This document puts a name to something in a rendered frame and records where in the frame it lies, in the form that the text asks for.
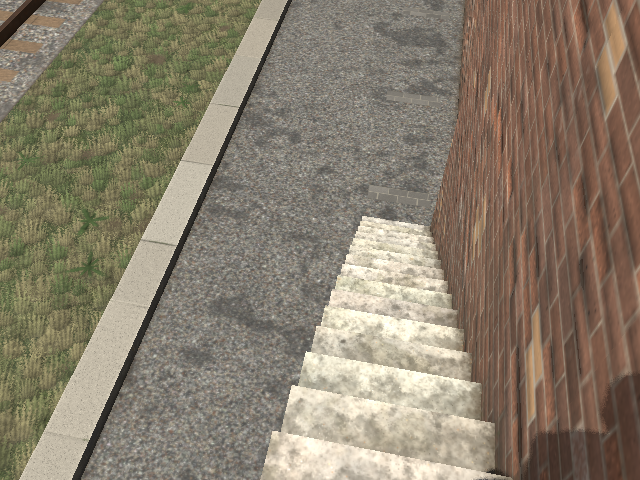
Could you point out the stairs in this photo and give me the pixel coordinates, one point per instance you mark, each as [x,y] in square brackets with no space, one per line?
[386,391]

